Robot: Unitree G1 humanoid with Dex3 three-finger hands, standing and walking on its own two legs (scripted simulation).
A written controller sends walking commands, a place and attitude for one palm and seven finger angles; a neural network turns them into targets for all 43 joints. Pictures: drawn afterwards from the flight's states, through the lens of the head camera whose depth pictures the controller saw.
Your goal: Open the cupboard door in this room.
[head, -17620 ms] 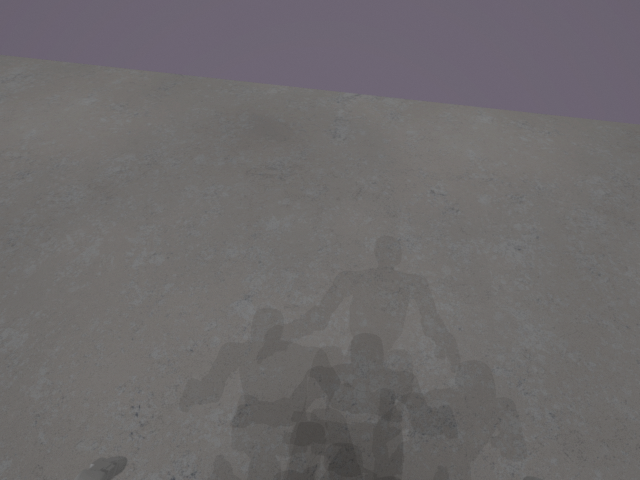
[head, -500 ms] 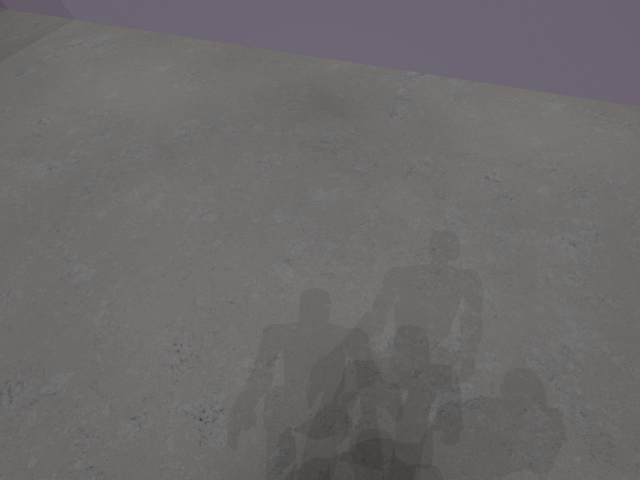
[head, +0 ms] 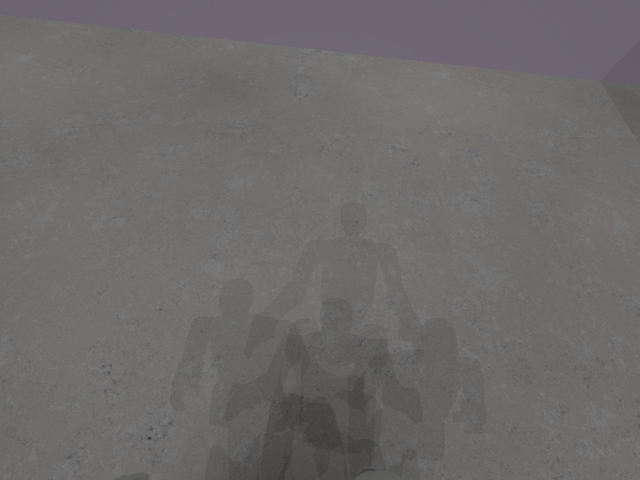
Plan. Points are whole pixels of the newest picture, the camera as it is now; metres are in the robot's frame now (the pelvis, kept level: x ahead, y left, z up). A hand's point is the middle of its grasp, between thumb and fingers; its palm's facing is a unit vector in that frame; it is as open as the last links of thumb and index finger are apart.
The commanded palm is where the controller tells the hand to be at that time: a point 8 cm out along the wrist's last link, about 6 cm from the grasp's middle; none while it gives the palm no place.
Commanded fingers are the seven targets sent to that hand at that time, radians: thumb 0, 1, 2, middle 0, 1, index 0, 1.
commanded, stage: turn or walk to find it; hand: left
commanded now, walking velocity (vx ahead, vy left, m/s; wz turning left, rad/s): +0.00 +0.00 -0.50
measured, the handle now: out of the picture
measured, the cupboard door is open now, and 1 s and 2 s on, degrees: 0 0 0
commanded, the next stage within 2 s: none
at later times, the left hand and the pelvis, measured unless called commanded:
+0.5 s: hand (235, 470) +0.15 +0.12 -0.15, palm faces -0.27 -0.93 -0.26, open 7.4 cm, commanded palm none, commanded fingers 0.00 0.90 0.90 -0.20 -0.30 -0.20 -0.30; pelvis -0.01 -0.04 +0.00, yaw -15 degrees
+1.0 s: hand (204, 455) +0.16 +0.17 -0.16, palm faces -0.43 -0.88 -0.21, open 7.4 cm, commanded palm none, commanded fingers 0.00 0.90 0.90 -0.20 -0.30 -0.20 -0.30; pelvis +0.01 +0.01 +0.01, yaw -29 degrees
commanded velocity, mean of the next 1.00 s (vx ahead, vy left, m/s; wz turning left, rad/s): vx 0.00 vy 0.00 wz -0.50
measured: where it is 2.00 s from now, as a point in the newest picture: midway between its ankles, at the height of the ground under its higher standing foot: outside the picture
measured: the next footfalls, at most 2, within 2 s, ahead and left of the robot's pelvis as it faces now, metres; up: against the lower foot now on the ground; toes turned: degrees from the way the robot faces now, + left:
right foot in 0.36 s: +0.01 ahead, -0.14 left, +0.00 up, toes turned -18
left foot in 0.82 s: +0.08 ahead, +0.08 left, +0.00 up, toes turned -21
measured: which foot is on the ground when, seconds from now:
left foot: down 0.00-0.36, up 0.38-0.80, down 0.82-1.00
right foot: up 0.00-0.34, down 0.36-0.82, up 0.84-1.00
